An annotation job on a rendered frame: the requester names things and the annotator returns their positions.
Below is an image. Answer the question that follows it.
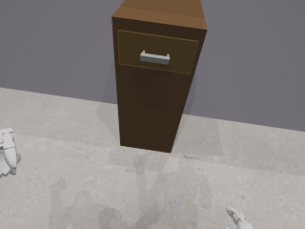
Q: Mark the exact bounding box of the handle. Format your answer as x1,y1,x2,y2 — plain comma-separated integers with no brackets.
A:
140,51,170,65

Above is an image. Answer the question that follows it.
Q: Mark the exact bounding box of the robot left hand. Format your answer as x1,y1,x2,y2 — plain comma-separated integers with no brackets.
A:
0,128,21,178

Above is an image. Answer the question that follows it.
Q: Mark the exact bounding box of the drawer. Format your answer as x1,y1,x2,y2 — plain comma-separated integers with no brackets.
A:
118,30,198,73

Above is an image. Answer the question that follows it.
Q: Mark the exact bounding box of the robot right hand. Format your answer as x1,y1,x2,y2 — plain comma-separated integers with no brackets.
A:
225,206,254,229

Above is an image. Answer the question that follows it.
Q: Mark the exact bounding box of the cabinet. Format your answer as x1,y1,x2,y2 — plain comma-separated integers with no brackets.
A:
112,0,208,154

